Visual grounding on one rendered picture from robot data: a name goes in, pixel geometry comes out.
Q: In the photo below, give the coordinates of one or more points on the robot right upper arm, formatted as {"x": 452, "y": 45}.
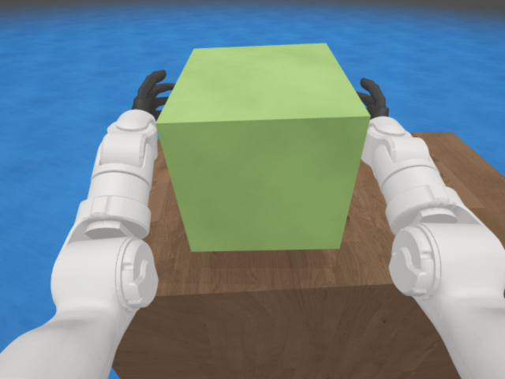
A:
{"x": 456, "y": 274}

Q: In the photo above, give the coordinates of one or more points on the robot left upper arm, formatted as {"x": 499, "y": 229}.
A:
{"x": 98, "y": 286}

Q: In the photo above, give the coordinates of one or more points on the robot right forearm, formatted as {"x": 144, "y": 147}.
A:
{"x": 409, "y": 180}

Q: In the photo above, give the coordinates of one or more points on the robot right hand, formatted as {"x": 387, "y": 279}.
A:
{"x": 376, "y": 102}

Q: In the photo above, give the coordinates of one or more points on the carton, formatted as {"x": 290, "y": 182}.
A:
{"x": 263, "y": 146}

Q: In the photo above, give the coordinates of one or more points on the pedestal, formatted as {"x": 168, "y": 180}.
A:
{"x": 297, "y": 314}

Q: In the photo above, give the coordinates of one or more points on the robot left forearm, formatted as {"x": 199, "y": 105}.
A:
{"x": 117, "y": 203}

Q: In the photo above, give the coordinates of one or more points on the robot left hand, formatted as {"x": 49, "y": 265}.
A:
{"x": 146, "y": 99}

